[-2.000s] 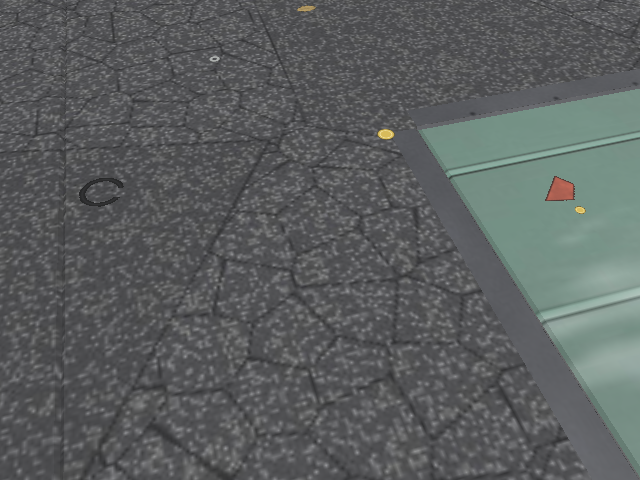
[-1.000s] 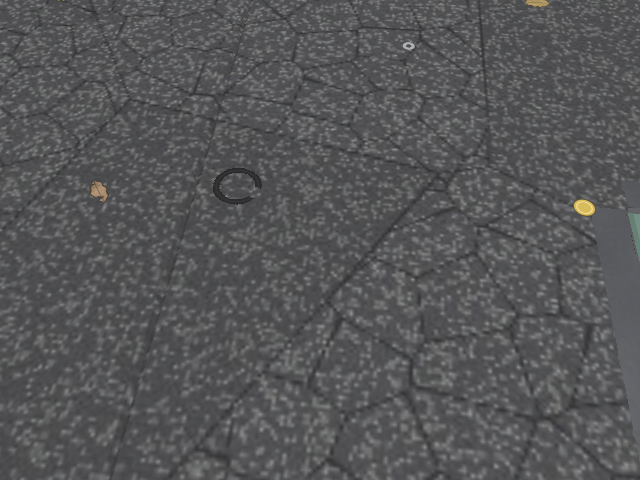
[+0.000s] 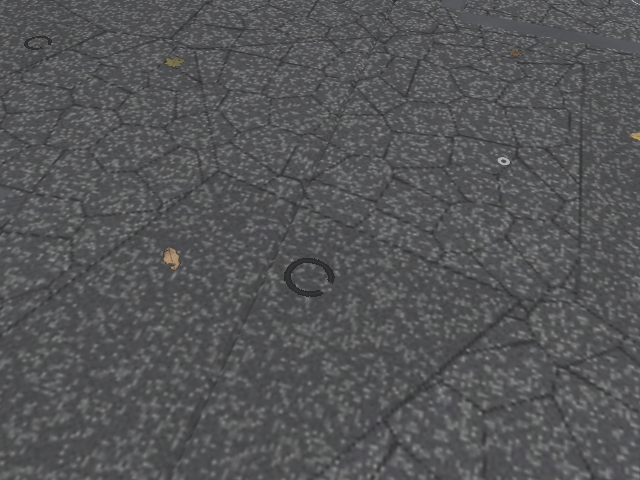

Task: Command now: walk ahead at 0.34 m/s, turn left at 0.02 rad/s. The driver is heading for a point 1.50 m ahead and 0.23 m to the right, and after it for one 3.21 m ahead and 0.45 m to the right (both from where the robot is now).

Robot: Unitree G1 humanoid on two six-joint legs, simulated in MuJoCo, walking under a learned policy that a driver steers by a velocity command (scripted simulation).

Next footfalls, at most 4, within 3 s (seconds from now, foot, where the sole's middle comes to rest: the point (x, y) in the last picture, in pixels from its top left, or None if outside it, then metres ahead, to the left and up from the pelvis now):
0.46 right None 0.41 -0.13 -0.77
1.00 left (270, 397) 0.71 0.11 -0.77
1.54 right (382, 303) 0.98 -0.16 -0.77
2.04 left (347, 204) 1.34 -0.08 -0.77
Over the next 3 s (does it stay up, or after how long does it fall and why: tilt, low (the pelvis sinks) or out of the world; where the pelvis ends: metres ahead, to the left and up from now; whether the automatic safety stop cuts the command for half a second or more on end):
stays up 1.42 -0.22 0.00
